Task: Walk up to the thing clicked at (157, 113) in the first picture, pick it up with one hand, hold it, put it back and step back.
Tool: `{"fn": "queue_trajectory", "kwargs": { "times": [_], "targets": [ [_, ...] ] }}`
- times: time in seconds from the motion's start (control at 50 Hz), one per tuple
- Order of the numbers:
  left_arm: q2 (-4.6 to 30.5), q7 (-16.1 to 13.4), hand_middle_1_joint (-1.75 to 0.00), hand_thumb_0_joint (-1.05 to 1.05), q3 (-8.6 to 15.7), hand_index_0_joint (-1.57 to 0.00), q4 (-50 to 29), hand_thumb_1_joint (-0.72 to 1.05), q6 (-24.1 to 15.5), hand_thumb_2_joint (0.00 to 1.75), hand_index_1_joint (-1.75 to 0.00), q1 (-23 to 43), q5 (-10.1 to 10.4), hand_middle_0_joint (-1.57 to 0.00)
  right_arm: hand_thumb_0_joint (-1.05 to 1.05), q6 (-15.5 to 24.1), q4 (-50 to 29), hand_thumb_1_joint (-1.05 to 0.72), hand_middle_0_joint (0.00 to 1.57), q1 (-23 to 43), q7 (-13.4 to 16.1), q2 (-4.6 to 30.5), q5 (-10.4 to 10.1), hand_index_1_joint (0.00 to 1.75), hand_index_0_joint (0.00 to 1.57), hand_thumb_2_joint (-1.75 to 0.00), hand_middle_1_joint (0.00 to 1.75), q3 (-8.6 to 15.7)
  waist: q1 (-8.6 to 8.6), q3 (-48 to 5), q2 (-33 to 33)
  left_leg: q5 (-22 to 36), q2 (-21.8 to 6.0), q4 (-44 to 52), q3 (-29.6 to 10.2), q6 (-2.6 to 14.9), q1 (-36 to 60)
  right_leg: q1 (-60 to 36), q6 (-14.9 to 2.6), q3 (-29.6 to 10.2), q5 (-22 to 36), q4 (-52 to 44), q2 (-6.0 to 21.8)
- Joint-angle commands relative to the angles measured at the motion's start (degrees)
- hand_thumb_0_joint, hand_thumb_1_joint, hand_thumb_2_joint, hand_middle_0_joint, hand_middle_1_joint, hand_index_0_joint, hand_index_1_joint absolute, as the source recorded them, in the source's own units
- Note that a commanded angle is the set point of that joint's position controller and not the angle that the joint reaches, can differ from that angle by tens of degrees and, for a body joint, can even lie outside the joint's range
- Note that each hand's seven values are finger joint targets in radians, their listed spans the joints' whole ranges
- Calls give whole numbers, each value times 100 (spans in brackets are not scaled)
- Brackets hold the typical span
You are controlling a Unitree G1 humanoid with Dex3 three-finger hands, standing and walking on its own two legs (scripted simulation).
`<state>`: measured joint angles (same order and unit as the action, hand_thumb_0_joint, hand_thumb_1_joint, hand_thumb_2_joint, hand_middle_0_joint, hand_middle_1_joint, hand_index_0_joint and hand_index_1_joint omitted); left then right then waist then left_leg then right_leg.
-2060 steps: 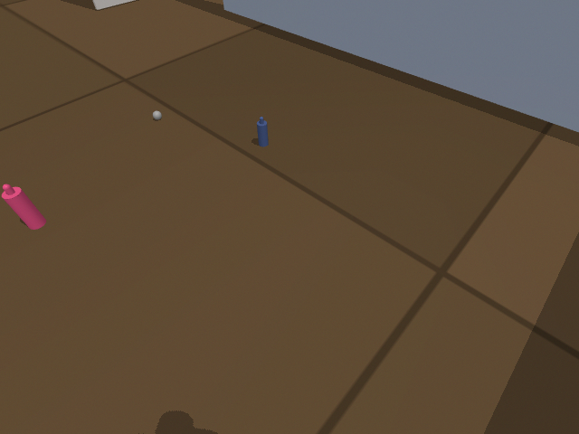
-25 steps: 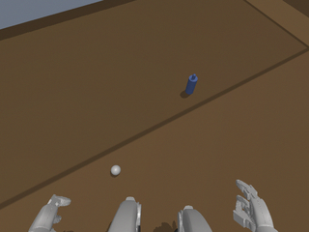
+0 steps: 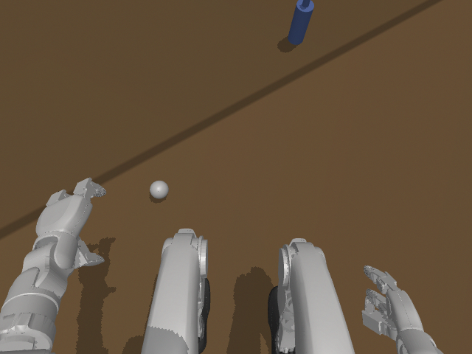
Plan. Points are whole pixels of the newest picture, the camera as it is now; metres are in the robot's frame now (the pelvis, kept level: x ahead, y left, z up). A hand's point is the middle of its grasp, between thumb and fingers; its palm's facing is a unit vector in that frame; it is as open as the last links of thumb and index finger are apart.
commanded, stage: rise first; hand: left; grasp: from above
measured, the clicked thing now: (159, 189) +0.46 +0.27 -0.44
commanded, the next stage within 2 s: approach in 1.38 s
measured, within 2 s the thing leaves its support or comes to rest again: neither
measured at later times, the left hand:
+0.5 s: hand (113, 210) +0.36 +0.32 -0.25, palm faces -0.46 -0.12 -0.88, open 13.9 cm
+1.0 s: hand (126, 201) +0.39 +0.31 -0.30, palm faces -0.45 -0.07 -0.89, open 13.7 cm
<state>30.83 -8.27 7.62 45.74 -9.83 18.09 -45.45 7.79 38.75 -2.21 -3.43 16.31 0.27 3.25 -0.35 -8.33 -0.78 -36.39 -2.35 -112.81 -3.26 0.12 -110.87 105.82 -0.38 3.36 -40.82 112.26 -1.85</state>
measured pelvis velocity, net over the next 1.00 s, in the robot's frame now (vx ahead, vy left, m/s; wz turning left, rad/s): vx -0.01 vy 0.00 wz -0.10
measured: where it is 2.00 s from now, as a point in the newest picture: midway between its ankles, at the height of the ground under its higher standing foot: (238, 334)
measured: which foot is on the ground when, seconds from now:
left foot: down 0.00-1.00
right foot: down 0.00-1.00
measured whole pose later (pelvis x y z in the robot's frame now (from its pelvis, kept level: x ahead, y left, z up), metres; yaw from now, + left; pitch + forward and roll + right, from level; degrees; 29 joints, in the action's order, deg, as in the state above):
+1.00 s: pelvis -0.01 +0.00 -0.13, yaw -5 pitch +32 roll -7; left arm 42.2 -24.9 9.4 76.5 -17.8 42.6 -71.7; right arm 2.5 45.3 -3.7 -6.6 14.1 8.3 -0.9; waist -6.9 -3.2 2.7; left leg -36.8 -3.3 -136.4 -8.0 0.0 -132.6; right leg 126.2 -0.3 7.3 -40.4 133.7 -3.6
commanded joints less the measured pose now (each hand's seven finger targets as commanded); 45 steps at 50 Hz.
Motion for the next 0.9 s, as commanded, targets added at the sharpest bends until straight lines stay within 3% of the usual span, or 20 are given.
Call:
{"fn": "queue_trajectory", "kwargs": {
  "times": [0.0, 0.04, 0.1, 0.14, 0.3, 0.38, 0.48, 0.56, 0.68, 0.76, 0.78, 0.8, 0.88],
  "targets": [
    [1979, -362, -99, 0, 666, -11, -316, -47, -210, 97, -99, 1178, -381, -12, 0, 91, -303, -86, 20, -829, 91, 1056, 53, 30, 20, -89, 30, 398, 65, -3799, -274, 899, 124, 830, 160, 141, 2574, -1292, -132, 38, 1075, -1254, -122],
    [2009, -393, -101, 0, 591, -9, -64, -48, -296, 97, -101, 1610, -500, -9, 0, 26, -251, -86, 20, -809, 79, 1028, 92, 30, 20, -89, 30, 369, -28, -3536, -212, 475, 138, 678, 177, 161, 2141, -1052, -136, 27, 663, -1201, -138],
    [2260, -385, -101, 0, 599, -10, 376, -48, -437, 98, -101, 1792, -697, -10, 0, -85, -211, -86, 20, -811, 53, 986, 138, 30, 20, -89, 30, 334, -26, -3283, -12, 69, 177, 422, 244, 201, 1390, -991, -129, -56, 52, -1167, -174],
    [2411, -416, -97, 0, 622, -12, 481, -47, -551, 97, -98, 1969, -860, -12, 0, -148, -156, -87, 20, -855, 35, 988, 179, 30, 20, -90, 30, 294, 5, -3337, -125, 9, 192, 306, 252, 205, 1315, -898, -153, -42, -52, -1042, -186],
    [2530, -844, -92, 0, 478, -11, 937, -49, -918, 98, -93, 2797, -1557, -12, 0, -341, 147, -89, 20, -1032, -35, 1121, 327, 30, 20, -90, 30, 217, -195, -3139, -811, -148, 127, 78, -13, 130, 1484, 242, -230, 327, 171, -278, -192],
    [2487, -1138, -90, 0, 436, -10, 1140, -52, -934, 101, -92, 2908, -1886, -12, 0, -449, 276, -90, 20, -1086, -88, 1165, 406, 30, 20, -90, 30, 190, -204, -3364, -1134, 364, 102, -80, -61, 69, 1774, 463, -254, 439, 656, 57, -200],
    [2564, -1424, -87, 0, 418, -13, 1464, -49, -867, 97, -89, 3216, -2182, -15, 0, -512, 362, -90, 20, -1054, -118, 1157, 511, 30, 20, -90, 30, 181, -249, -3245, -1185, 356, 75, -238, -61, 70, 1679, 726, -254, 476, 658, 194, -206],
    [2536, -1555, -86, 0, 360, -15, 1667, -47, -816, 95, -87, 3384, -2348, -16, 0, -521, 428, -90, 20, -1067, -158, 1173, 597, 30, 20, -90, 30, 149, -340, -3304, -1262, 562, 64, -415, -75, 76, 1680, 761, -227, 506, 856, 358, -203],
    [2609, -1680, -86, 0, 324, -17, 2031, -44, -859, 92, -87, 3576, -2501, -18, 0, -519, 467, -90, 20, -1096, -195, 1121, 694, 30, 20, -90, 30, 86, -487, -3259, -866, 628, 87, -814, 38, 165, 1146, 507, -167, 477, 971, 333, -254],
    [2809, -1778, -90, 0, 480, -17, 2262, -45, -862, 92, -90, 3648, -2483, -17, 0, -508, 577, -91, 20, -1165, -215, 1081, 763, 30, 20, -90, 30, 21, -475, -3350, -745, 664, 84, -981, 69, 188, 926, 321, -136, 456, 1015, 371, -288],
    [2650, -1787, -90, 0, 393, -16, 2213, -45, -854, 91, -90, 3691, -2463, -17, 0, -488, 494, -91, 20, -1112, -223, 1084, 777, 30, 20, -90, 30, 33, -487, -3404, -795, 763, 79, -1023, 71, 181, 1043, 335, -137, 457, 1126, 404, -287],
    [2644, -1808, -91, 0, 388, -16, 2286, -45, -853, 92, -91, 3763, -2461, -16, 0, -485, 527, -90, 20, -1128, -220, 1097, 786, 30, 20, -90, 30, 29, -535, -3376, -847, 689, 71, -1040, 63, 178, 1003, 431, -142, 475, 1060, 432, -295],
    [2829, -1896, -91, 0, 474, -16, 2378, -45, -794, 92, -91, 3806, -2485, -16, 0, -467, 520, -90, 20, -1011, -220, 1088, 804, 30, 20, -90, 30, -35, -455, -3122, -999, 428, 66, -1028, 49, 170, 836, 608, -182, 488, 804, 493, -306]
  ]
}}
